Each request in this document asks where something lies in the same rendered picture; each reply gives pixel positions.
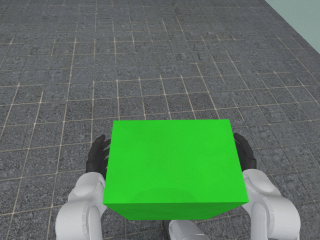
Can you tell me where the right robot shin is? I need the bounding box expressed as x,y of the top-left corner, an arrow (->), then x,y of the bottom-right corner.
169,220 -> 178,227

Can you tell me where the right robot thigh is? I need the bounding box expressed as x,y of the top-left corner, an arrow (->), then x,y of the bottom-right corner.
168,219 -> 210,240

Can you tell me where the right robot hand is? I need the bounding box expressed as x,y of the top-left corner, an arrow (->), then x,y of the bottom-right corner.
233,133 -> 257,172

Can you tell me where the carton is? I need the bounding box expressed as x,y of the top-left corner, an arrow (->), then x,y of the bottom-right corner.
102,119 -> 249,221

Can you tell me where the left robot forearm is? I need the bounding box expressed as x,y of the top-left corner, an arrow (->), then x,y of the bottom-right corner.
55,172 -> 107,240

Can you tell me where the right robot forearm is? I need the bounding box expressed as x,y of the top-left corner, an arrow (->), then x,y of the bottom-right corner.
241,169 -> 301,240

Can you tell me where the left robot hand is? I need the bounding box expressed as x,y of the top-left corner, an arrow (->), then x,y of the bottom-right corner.
85,134 -> 111,181

